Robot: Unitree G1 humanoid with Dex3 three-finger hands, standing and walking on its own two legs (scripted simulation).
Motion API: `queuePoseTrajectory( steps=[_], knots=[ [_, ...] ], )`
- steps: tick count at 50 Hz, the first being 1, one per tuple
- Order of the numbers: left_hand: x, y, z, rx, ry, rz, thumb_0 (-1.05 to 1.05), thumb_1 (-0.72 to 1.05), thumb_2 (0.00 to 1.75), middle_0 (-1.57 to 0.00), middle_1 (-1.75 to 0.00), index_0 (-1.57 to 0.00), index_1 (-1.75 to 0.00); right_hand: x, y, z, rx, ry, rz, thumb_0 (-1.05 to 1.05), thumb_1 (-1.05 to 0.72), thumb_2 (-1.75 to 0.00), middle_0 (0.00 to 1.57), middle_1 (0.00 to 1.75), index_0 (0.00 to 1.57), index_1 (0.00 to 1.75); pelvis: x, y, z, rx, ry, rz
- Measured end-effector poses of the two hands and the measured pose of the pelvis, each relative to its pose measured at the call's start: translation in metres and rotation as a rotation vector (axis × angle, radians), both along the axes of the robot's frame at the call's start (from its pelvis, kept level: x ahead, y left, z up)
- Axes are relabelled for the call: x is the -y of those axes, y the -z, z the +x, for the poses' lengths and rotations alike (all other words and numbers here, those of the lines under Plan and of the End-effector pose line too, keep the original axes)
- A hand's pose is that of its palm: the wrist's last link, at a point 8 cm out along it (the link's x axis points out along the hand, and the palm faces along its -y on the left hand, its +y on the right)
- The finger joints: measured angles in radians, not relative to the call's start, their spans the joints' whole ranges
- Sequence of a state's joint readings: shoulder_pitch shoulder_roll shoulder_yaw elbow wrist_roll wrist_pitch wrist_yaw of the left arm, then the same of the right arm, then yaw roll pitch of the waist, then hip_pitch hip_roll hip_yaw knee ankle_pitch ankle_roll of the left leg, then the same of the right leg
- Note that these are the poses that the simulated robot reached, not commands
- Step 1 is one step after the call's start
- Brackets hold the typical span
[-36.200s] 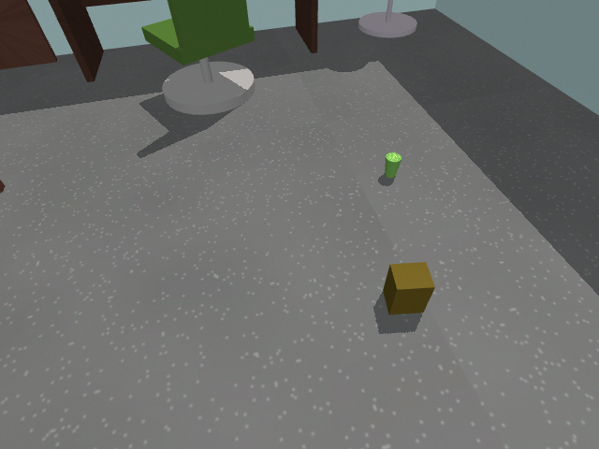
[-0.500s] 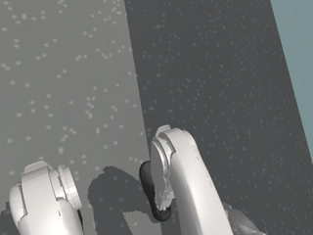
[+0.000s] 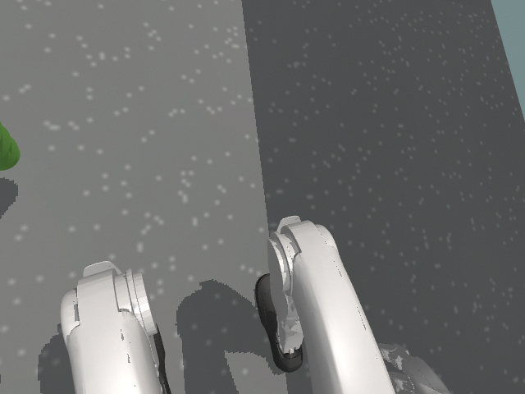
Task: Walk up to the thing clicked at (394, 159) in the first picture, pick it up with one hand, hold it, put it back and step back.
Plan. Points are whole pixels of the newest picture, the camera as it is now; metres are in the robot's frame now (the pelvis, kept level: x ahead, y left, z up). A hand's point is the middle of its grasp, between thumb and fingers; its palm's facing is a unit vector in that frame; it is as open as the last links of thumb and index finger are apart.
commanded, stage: settle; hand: left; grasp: from above
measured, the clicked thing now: out of the picture +0.51 +0.33 -0.18
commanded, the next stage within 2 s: lift in 0.16 s
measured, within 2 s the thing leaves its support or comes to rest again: neither
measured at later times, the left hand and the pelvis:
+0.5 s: hand out of the picture +0.48 +0.34 -0.09, palm faces -0.48 -0.10 -0.87, open 10.2 cm; pelvis +0.00 +0.00 +0.03, yaw +2 degrees
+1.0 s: hand out of the picture +0.42 +0.33 +0.05, palm faces -0.43 -0.10 -0.90, open 10.2 cm; pelvis +0.00 +0.00 +0.13, yaw +5 degrees
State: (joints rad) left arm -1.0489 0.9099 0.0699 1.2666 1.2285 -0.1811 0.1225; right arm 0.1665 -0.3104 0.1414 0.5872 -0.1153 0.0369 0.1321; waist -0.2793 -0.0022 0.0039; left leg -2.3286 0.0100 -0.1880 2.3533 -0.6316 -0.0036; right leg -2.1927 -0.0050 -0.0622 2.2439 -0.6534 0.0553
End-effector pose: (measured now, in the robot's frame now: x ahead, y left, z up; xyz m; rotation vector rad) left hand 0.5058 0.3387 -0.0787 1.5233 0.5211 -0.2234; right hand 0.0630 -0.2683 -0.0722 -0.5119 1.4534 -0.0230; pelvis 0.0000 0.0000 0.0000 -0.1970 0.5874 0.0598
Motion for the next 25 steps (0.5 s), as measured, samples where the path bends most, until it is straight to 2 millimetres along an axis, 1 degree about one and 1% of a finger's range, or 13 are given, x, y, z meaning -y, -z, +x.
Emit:
queuePoseTrajectory(
  steps=[8,14,19,25],
  knots=[
    [0.001,-0.014,0.001,0.013,-0.003,0.008,0.00,-0.10,0.85,-0.71,-1.03,-0.49,-1.00,0.002,-0.004,-0.015,-0.022,0.037,-0.009,0.00,-0.92,-0.90,0.20,0.30,0.21,0.30,0.001,-0.004,-0.003,-0.006,-0.004,0.009],
    [0.002,-0.022,-0.002,-0.001,-0.015,-0.001,0.00,-0.10,0.83,-0.71,-1.03,-0.49,-1.00,0.000,-0.007,-0.021,-0.031,0.066,-0.004,0.00,-0.92,-0.90,0.20,0.30,0.21,0.30,0.001,-0.011,-0.003,-0.015,-0.007,0.016],
    [0.003,-0.031,-0.009,-0.023,-0.021,-0.017,0.00,-0.09,0.83,-0.70,-1.03,-0.49,-1.00,-0.001,-0.011,-0.021,-0.033,0.080,0.002,0.00,-0.92,-0.90,0.20,0.30,0.21,0.30,0.001,-0.019,-0.003,-0.023,-0.013,0.023],
    [0.002,-0.045,-0.018,-0.026,-0.021,-0.039,0.00,-0.09,0.83,-0.70,-1.03,-0.49,-1.00,-0.001,-0.017,-0.012,-0.011,0.086,0.001,0.00,-0.92,-0.90,0.20,0.30,0.21,0.30,0.001,-0.029,-0.003,-0.029,-0.017,0.031]
  ],
)
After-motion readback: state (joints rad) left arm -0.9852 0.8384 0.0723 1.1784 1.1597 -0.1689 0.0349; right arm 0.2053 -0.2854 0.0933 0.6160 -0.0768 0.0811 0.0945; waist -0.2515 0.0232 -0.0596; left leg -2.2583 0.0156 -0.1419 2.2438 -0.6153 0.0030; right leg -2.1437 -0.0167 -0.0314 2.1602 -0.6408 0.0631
